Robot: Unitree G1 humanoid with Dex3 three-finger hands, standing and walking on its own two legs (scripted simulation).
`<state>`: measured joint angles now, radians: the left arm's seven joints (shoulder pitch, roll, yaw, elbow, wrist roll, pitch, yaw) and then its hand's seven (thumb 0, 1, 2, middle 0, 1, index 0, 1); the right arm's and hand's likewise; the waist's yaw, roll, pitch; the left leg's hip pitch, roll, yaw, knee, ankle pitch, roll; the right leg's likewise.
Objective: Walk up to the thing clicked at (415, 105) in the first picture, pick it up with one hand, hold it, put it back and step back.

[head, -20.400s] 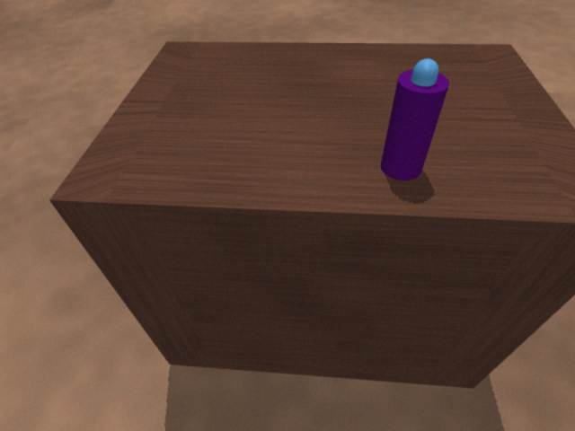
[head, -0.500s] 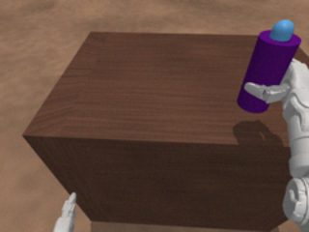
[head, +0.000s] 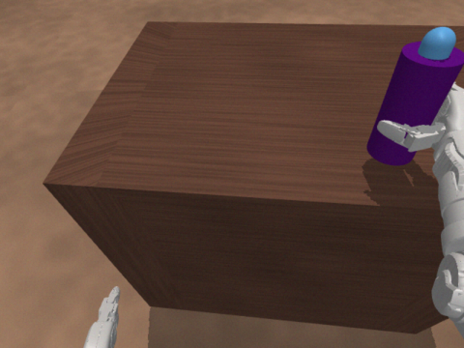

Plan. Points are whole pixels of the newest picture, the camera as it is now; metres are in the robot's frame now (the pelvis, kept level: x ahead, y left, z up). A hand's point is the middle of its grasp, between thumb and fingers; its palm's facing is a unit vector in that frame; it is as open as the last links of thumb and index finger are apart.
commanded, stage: lower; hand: right
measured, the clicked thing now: (412, 99) +0.48 -0.20 +0.19
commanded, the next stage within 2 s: loosen in 0.62 s
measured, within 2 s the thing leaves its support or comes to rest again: rests again in 0.50 s
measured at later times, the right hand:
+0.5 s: hand (397, 127) +0.49 -0.21 +0.13, palm faces +0.16 +0.99 -0.01, open 10.8 cm
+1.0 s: hand (396, 128) +0.49 -0.21 +0.12, palm faces +0.16 +0.99 +0.00, open 10.8 cm
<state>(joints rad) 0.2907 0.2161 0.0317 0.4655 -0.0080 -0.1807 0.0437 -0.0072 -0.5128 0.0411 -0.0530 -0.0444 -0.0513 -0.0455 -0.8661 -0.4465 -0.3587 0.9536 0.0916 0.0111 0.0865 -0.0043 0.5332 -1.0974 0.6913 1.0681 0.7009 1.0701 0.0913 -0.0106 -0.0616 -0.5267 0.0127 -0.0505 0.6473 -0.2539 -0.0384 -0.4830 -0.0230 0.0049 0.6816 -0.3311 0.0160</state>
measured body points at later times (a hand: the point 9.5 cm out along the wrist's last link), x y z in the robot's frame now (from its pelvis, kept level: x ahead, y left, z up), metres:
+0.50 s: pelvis +0.01 +0.00 -0.01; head +0.06 -0.01 +0.44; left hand +0.15 +0.26 -0.06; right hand +0.47 -0.26 +0.13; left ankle +0.04 +0.14 -0.72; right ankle +0.00 -0.13 -0.72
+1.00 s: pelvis +0.01 +0.00 -0.01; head +0.07 -0.01 +0.43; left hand +0.16 +0.26 -0.06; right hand +0.48 -0.26 +0.12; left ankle +0.04 +0.14 -0.72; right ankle +0.00 -0.13 -0.72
